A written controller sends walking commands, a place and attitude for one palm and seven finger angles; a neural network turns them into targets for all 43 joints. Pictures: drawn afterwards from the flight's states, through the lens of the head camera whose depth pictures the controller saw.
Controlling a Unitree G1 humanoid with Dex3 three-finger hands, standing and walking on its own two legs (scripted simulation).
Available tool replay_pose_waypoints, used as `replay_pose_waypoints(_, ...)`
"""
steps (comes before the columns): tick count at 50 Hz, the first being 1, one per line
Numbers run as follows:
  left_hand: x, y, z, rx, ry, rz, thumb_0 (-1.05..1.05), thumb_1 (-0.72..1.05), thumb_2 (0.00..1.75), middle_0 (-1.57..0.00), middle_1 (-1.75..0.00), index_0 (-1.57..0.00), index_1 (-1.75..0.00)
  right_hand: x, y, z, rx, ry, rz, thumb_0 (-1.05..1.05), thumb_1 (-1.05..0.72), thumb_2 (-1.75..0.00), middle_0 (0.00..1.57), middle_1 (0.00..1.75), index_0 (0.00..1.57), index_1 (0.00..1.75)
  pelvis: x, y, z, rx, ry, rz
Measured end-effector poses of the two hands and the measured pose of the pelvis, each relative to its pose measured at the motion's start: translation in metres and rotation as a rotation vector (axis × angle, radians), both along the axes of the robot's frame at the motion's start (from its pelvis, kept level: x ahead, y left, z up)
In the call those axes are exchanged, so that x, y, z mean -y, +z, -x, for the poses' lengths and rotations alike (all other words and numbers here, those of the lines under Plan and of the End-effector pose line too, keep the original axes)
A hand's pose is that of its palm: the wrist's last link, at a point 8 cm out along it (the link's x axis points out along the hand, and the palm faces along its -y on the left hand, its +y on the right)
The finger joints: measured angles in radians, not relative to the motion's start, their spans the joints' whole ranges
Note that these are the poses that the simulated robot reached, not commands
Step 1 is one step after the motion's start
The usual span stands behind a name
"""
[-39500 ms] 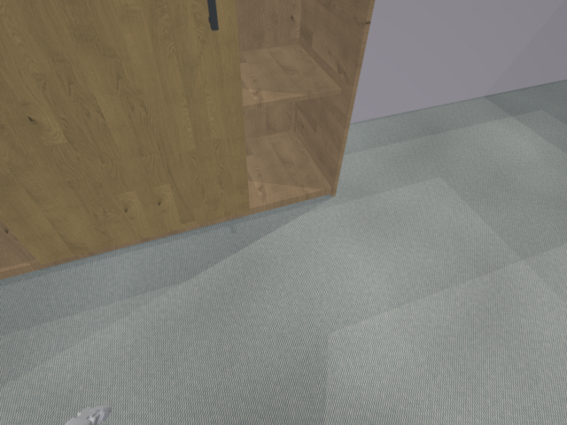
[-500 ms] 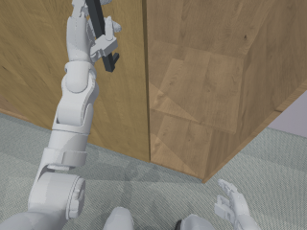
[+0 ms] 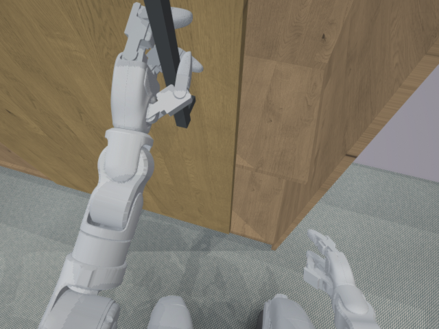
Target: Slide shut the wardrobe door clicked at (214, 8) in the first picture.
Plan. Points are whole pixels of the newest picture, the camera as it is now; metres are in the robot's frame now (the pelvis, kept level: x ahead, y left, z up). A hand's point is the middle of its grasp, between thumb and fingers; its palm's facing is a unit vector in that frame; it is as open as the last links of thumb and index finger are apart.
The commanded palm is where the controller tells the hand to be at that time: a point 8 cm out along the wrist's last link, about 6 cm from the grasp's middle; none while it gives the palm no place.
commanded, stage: step sideways, sliding the door along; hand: left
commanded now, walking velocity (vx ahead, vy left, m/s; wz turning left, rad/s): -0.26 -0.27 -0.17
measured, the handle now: (177, 62) +0.41 +0.14 +0.22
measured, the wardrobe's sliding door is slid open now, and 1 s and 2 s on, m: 0.19 0.00 0.00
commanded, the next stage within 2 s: stop walking and hold the door there in 1.14 s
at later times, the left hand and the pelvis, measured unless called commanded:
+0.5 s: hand (292, 108) +0.36 -0.01 +0.22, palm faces +0.19 -0.98 -0.06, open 6.4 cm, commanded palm +0.33 -0.01 +0.22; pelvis -0.04 -0.15 -0.01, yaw -4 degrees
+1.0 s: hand (365, 118) +0.35 -0.09 +0.22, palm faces +0.34 -0.94 -0.01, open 6.4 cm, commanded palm +0.31 -0.12 +0.22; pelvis -0.05 -0.29 +0.00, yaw -3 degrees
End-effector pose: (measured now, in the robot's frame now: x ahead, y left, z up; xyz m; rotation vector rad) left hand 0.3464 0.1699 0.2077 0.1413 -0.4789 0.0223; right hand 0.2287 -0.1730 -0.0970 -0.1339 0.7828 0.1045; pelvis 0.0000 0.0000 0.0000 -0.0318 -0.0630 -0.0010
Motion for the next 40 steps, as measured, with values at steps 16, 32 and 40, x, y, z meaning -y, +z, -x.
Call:
replay_pose_waypoints(16, 0.082, 0.002, 0.011, -0.045, 0.034, 0.049, -0.01, 0.77, 0.83, -0.52, -1.41, -0.16, -1.29, 0.134, 0.002, 0.078, -0.047, -0.194, 0.068, 0.01, -0.90, -0.89, 0.20, 0.30, 0.20, 0.30, 0.083, 0.000, 0.033, 0.004, -0.067, -0.018)
replay_pose_waypoints(32, 0.167, 0.004, 0.023, -0.096, 0.083, 0.115, 0.01, 0.80, 0.85, -0.46, -1.40, -0.15, -1.31, 0.247, 0.005, 0.137, -0.087, -0.277, 0.133, 0.01, -0.91, -0.89, 0.20, 0.30, 0.20, 0.30, 0.177, -0.002, 0.052, -0.022, -0.073, -0.052)
replay_pose_waypoints(40, 0.205, 0.006, 0.028, -0.126, 0.114, 0.127, 0.02, 0.81, 0.85, -0.46, -1.40, -0.15, -1.33, 0.276, 0.012, 0.140, -0.084, -0.205, 0.081, 0.01, -0.90, -0.89, 0.20, 0.30, 0.20, 0.30, 0.226, 0.006, 0.061, -0.003, -0.102, 0.014)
